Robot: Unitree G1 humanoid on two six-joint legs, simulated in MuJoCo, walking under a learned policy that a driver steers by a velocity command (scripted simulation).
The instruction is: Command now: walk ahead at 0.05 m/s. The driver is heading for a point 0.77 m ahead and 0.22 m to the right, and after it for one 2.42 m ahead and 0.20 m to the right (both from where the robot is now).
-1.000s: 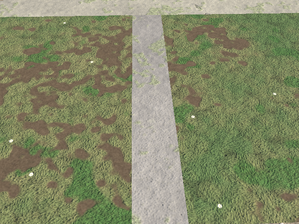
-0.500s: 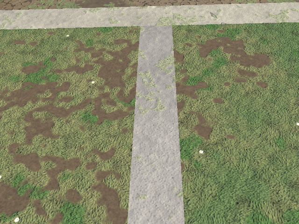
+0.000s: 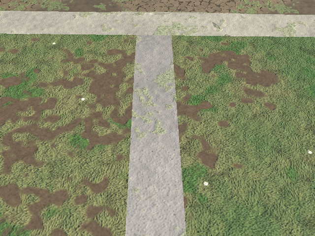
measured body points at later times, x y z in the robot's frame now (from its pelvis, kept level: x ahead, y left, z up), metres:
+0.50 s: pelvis +0.08 +0.00 +0.00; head +0.08 +0.01 +0.45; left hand +0.04 +0.25 -0.16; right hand +0.16 -0.27 -0.13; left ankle +0.10 +0.10 -0.73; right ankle +0.00 -0.14 -0.73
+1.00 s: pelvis +0.31 -0.02 -0.01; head +0.34 -0.02 +0.44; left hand +0.54 +0.20 -0.11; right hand +0.21 -0.27 -0.15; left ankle +0.11 +0.10 -0.73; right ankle +0.47 -0.13 -0.73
